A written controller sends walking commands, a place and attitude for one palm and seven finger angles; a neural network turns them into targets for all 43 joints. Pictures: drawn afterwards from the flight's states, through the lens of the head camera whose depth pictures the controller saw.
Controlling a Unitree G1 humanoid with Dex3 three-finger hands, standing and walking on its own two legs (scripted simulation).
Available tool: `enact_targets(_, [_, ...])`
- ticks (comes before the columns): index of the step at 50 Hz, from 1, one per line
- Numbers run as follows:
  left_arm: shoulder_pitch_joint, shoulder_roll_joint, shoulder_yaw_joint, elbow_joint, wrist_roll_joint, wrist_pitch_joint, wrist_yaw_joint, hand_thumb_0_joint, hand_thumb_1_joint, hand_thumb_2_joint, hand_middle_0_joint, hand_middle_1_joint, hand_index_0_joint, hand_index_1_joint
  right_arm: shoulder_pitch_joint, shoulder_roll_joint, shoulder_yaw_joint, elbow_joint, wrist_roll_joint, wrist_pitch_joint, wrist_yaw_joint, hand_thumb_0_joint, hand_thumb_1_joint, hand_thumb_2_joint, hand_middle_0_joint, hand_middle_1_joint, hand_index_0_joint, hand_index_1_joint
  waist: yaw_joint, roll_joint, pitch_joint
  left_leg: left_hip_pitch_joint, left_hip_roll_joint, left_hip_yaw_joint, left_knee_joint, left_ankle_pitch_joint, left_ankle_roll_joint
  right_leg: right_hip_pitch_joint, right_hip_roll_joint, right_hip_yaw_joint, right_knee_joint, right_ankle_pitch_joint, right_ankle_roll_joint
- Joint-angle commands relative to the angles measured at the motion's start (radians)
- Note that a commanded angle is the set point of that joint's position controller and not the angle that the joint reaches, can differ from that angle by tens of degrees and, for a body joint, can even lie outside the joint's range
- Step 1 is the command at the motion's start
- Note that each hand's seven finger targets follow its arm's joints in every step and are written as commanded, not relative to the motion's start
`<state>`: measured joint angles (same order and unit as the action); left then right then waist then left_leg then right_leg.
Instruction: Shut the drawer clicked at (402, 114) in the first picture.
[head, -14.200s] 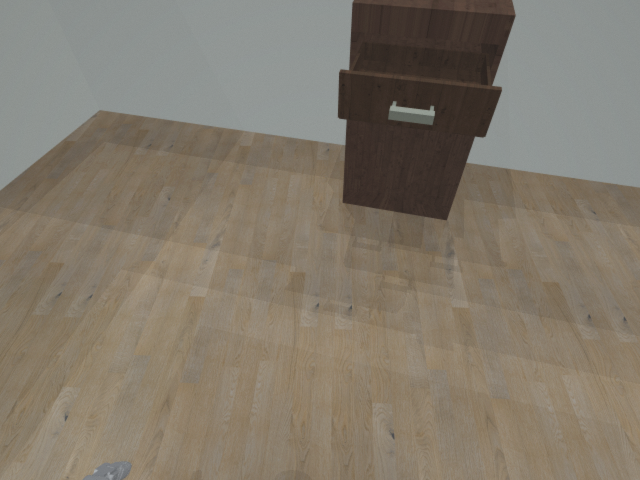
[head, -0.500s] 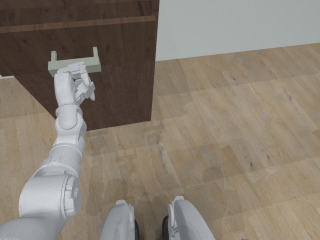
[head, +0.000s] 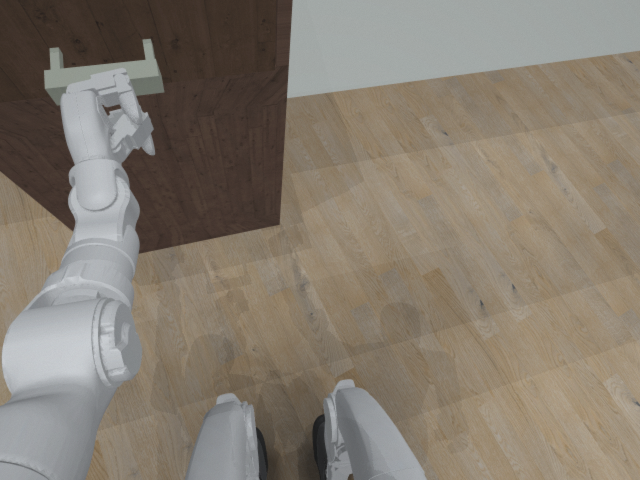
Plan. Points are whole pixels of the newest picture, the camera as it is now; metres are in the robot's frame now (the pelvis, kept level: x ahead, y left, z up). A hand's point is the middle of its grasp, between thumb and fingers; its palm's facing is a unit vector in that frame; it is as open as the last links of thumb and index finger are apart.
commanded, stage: push the drawer shut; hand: left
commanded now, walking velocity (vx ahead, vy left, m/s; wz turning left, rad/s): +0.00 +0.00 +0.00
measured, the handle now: (105, 67) +0.62 +0.20 +0.04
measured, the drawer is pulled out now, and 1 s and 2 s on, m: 0.01 0.00 0.00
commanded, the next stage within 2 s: pull the fist back off the drawer in 0.34 s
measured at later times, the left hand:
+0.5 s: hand (139, 112) +0.55 +0.16 +0.03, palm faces +0.17 -0.99 -0.03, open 2.7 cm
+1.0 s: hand (135, 122) +0.54 +0.16 +0.04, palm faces +0.17 -0.99 -0.01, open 3.2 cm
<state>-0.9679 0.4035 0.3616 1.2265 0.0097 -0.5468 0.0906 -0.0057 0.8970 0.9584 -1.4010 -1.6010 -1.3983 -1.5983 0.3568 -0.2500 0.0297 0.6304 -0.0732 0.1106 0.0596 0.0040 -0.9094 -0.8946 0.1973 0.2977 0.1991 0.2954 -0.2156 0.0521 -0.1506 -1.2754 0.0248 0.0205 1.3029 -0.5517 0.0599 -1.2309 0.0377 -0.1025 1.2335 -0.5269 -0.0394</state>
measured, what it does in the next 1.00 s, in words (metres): stands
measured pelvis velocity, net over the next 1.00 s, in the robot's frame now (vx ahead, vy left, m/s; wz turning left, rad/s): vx -0.01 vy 0.01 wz -0.02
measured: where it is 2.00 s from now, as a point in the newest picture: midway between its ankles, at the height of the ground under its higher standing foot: outside the picture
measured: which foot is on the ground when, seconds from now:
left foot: down 0.00-1.00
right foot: down 0.00-1.00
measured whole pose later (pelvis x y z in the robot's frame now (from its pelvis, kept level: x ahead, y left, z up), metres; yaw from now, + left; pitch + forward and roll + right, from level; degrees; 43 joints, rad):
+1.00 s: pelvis -0.01 +0.01 +0.00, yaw -1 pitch +30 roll -5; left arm -0.96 0.43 0.37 1.15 -0.01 -0.48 0.07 0.01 0.88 0.91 -1.40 -1.60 -1.40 -1.60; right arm 0.40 -0.25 0.05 0.63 -0.07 0.08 0.08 0.00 -0.91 -0.89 0.20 0.30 0.20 0.30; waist -0.22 0.06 -0.14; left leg -1.31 0.03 0.02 1.31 -0.54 0.07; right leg -1.26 0.05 -0.10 1.22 -0.50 -0.03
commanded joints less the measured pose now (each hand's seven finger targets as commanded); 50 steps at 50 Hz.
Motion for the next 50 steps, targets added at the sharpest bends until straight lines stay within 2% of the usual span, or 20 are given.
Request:
enact_targets(1, [-0.550, 0.240, 0.028, -0.222, 0.006, -0.055, 0.002, 0.000, 0.900, 0.900, -1.400, -1.600, -1.400, -1.600, 0.210, -0.194, -0.059, -0.023, -0.001, 0.002, -0.014, 0.000, -0.900, -0.900, 0.200, 0.300, 0.200, 0.300, -0.049, 0.144, -0.564, 0.471, 0.003, -0.121, -0.118, 0.427, -0.027, 0.186, 0.019, 0.076, -0.133, 0.302, 0.016])
enact_targets(4, [-0.536, 0.248, 0.039, -0.213, 0.005, -0.046, -0.001, 0.000, 0.900, 0.900, -1.400, -1.600, -1.400, -1.600, 0.216, -0.194, -0.058, -0.026, -0.001, 0.005, -0.012, 0.000, -0.900, -0.900, 0.200, 0.300, 0.200, 0.300, -0.046, 0.147, -0.568, 0.473, 0.004, -0.119, -0.115, 0.451, -0.027, 0.198, 0.021, 0.076, -0.136, 0.323, 0.016])
enact_targets(6, [-0.583, 0.236, 0.016, -0.210, 0.010, -0.042, -0.006, 0.000, 0.900, 0.900, -1.400, -1.600, -1.400, -1.600, 0.222, -0.198, -0.058, -0.017, -0.002, 0.007, -0.010, 0.000, -0.900, -0.900, 0.200, 0.300, 0.200, 0.300, -0.066, 0.165, -0.562, 0.498, 0.011, -0.135, -0.111, 0.454, -0.031, 0.148, 0.022, 0.068, -0.131, 0.306, 0.015])
enact_targets(7, [-0.579, 0.233, 0.013, -0.193, 0.013, -0.038, -0.007, 0.000, 0.900, 0.900, -1.400, -1.600, -1.400, -1.600, 0.225, -0.198, -0.057, -0.016, -0.001, 0.008, -0.009, 0.000, -0.900, -0.900, 0.200, 0.300, 0.200, 0.300, -0.063, 0.163, -0.546, 0.492, 0.011, -0.140, -0.115, 0.441, -0.033, 0.142, 0.022, 0.065, -0.132, 0.289, 0.014])
enact_targets(9, [-0.616, 0.268, 0.030, -0.180, 0.016, -0.031, -0.001, 0.000, 0.900, 0.900, -1.400, -1.600, -1.400, -1.600, 0.230, -0.204, -0.053, -0.015, -0.002, 0.008, -0.012, 0.000, -0.900, -0.900, 0.200, 0.300, 0.200, 0.300, -0.078, 0.135, -0.528, 0.455, 0.011, -0.139, -0.111, 0.411, -0.026, 0.141, 0.024, 0.067, -0.136, 0.269, 0.017])
enact_targets(11, [-0.691, 0.258, 0.007, -0.182, 0.027, -0.031, 0.002, 0.000, 0.900, 0.900, -1.400, -1.600, -1.400, -1.600, 0.238, -0.207, -0.053, -0.007, -0.004, 0.005, -0.015, 0.000, -0.900, -0.900, 0.200, 0.300, 0.200, 0.300, -0.104, 0.165, -0.527, 0.482, 0.014, -0.156, -0.107, 0.398, -0.027, 0.087, 0.024, 0.063, -0.133, 0.248, 0.018])
enact_targets(14, [-0.743, 0.300, 0.020, -0.157, 0.039, -0.025, 0.014, 0.000, 0.900, 0.900, -1.400, -1.600, -1.400, -1.600, 0.243, -0.210, -0.046, -0.002, -0.007, -0.004, -0.019, 0.000, -0.900, -0.900, 0.200, 0.300, 0.200, 0.300, -0.117, 0.160, -0.520, 0.433, 0.009, -0.152, -0.100, 0.340, -0.021, 0.087, 0.026, 0.066, -0.136, 0.209, 0.017])
enact_targets(15, [-0.791, 0.303, 0.015, -0.180, 0.040, -0.031, 0.016, 0.000, 0.900, 0.900, -1.400, -1.600, -1.400, -1.600, 0.248, -0.211, -0.046, 0.001, -0.009, -0.009, -0.021, 0.000, -0.900, -0.900, 0.200, 0.300, 0.200, 0.300, -0.129, 0.190, -0.531, 0.453, 0.010, -0.158, -0.099, 0.344, -0.022, 0.070, 0.024, 0.065, -0.132, 0.210, 0.017])
enact_targets(16, [-0.804, 0.326, 0.023, -0.185, 0.047, -0.035, 0.017, 0.000, 0.900, 0.900, -1.400, -1.600, -1.400, -1.600, 0.248, -0.213, -0.044, 0.001, -0.009, -0.012, -0.021, 0.000, -0.900, -0.900, 0.200, 0.300, 0.200, 0.300, -0.121, 0.211, -0.550, 0.460, 0.010, -0.162, -0.099, 0.333, -0.026, 0.062, 0.025, 0.064, -0.128, 0.198, 0.014])
enact_targets(22, [-0.866, 0.378, 0.016, -0.144, 0.054, -0.014, 0.020, 0.000, 0.900, 0.900, -1.400, -1.600, -1.400, -1.600, 0.241, -0.222, -0.027, 0.003, -0.005, -0.034, -0.031, 0.000, -0.900, -0.900, 0.200, 0.300, 0.200, 0.300, -0.150, 0.235, -0.522, 0.398, 0.008, -0.168, -0.102, 0.219, -0.019, 0.035, 0.026, 0.069, -0.134, 0.127, 0.012])
enact_targets(23, [-0.851, 0.354, -0.001, -0.121, 0.052, -0.002, 0.018, 0.000, 0.900, 0.900, -1.400, -1.600, -1.400, -1.600, 0.237, -0.219, -0.025, -0.001, -0.004, -0.038, -0.031, 0.000, -0.900, -0.900, 0.200, 0.300, 0.200, 0.300, -0.155, 0.218, -0.511, 0.368, 0.004, -0.159, -0.101, 0.193, -0.013, 0.050, 0.027, 0.075, -0.143, 0.113, 0.014])
enact_targets(24, [-0.846, 0.368, 0.008, -0.125, 0.051, 0.002, 0.016, 0.000, 0.900, 0.900, -1.400, -1.600, -1.400, -1.600, 0.237, -0.221, -0.023, -0.005, -0.004, -0.042, -0.032, 0.000, -0.900, -0.900, 0.200, 0.300, 0.200, 0.300, -0.149, 0.211, -0.519, 0.348, 0.004, -0.156, -0.097, 0.179, -0.010, 0.063, 0.026, 0.079, -0.143, 0.105, 0.013])
enact_targets(25, [-0.851, 0.389, 0.023, -0.132, 0.052, 0.000, 0.014, 0.000, 0.900, 0.900, -1.400, -1.600, -1.400, -1.600, 0.239, -0.223, -0.022, -0.007, -0.004, -0.046, -0.032, 0.000, -0.900, -0.900, 0.200, 0.300, 0.200, 0.300, -0.141, 0.243, -0.532, 0.367, 0.005, -0.165, -0.105, 0.182, -0.015, 0.053, 0.024, 0.073, -0.133, 0.105, 0.010])
enact_targets(26, [-0.857, 0.352, -0.013, -0.139, 0.054, 0.004, 0.010, 0.000, 0.900, 0.900, -1.400, -1.600, -1.400, -1.600, 0.234, -0.221, -0.022, -0.010, -0.003, -0.048, -0.029, 0.000, -0.900, -0.900, 0.200, 0.300, 0.200, 0.300, -0.143, 0.265, -0.537, 0.387, 0.005, -0.170, -0.109, 0.173, -0.017, 0.035, 0.023, 0.070, -0.134, 0.102, 0.009])
enact_targets(35, [-0.754, 0.347, 0.025, -0.126, 0.032, 0.026, 0.003, 0.000, 0.900, 0.900, -1.400, -1.600, -1.400, -1.600, 0.237, -0.225, -0.022, -0.020, -0.003, -0.065, -0.020, 0.000, -0.900, -0.900, 0.200, 0.300, 0.200, 0.300, -0.108, 0.203, -0.531, 0.333, 0.007, -0.166, -0.116, 0.140, -0.013, 0.077, 0.020, 0.074, -0.136, 0.078, 0.010])
enact_targets(40, [-0.612, 0.319, 0.048, -0.203, 0.005, 0.017, -0.011, 0.000, 0.900, 0.900, -1.400, -1.600, -1.400, -1.600, 0.231, -0.220, -0.034, -0.036, 0.002, -0.058, -0.012, 0.000, -0.900, -0.900, 0.200, 0.300, 0.200, 0.300, -0.051, 0.213, -0.594, 0.418, 0.013, -0.161, -0.136, 0.232, -0.026, 0.118, 0.021, 0.064, -0.131, 0.132, 0.006])
enact_targets(41, [-0.572, 0.305, 0.045, -0.218, 0.001, 0.016, -0.014, 0.000, 0.900, 0.900, -1.400, -1.600, -1.400, -1.600, 0.225, -0.216, -0.036, -0.041, 0.005, -0.054, -0.008, 0.000, -0.900, -0.900, 0.200, 0.300, 0.200, 0.300, -0.037, 0.211, -0.596, 0.428, 0.013, -0.154, -0.139, 0.256, -0.028, 0.134, 0.020, 0.063, -0.135, 0.146, 0.006])
enact_targets(44, [-0.487, 0.261, 0.026, -0.217, -0.004, 0.023, -0.017, 0.000, 0.900, 0.900, -1.400, -1.600, -1.400, -1.600, 0.220, -0.210, -0.042, -0.041, 0.010, -0.041, -0.004, 0.000, -0.900, -0.900, 0.200, 0.300, 0.200, 0.300, -0.035, 0.138, -0.544, 0.401, 0.015, -0.138, -0.145, 0.265, -0.024, 0.171, 0.022, 0.065, -0.152, 0.159, 0.012])
enact_targets(46, [-0.461, 0.236, 0.022, -0.260, -0.012, 0.011, -0.014, 0.000, 0.900, 0.900, -1.400, -1.600, -1.400, -1.600, 0.214, -0.207, -0.048, -0.045, 0.012, -0.036, -0.003, 0.000, -0.900, -0.900, 0.200, 0.300, 0.200, 0.300, -0.023, 0.153, -0.545, 0.445, 0.017, -0.140, -0.155, 0.305, -0.028, 0.164, 0.021, 0.059, -0.151, 0.186, 0.010])
enact_targets(50, [-0.352, 0.120, -0.026, -0.370, -0.040, -0.026, -0.007, 0.000, 0.900, 0.900, -1.400, -1.600, -1.400, -1.600, 0.201, -0.191, -0.068, -0.048, 0.014, -0.025, 0.009, 0.000, -0.900, -0.900, 0.200, 0.300, 0.200, 0.300, 0.004, 0.156, -0.597, 0.581, 0.023, -0.147, -0.170, 0.453, -0.049, 0.178, 0.025, 0.044, -0.146, 0.275, 0.007])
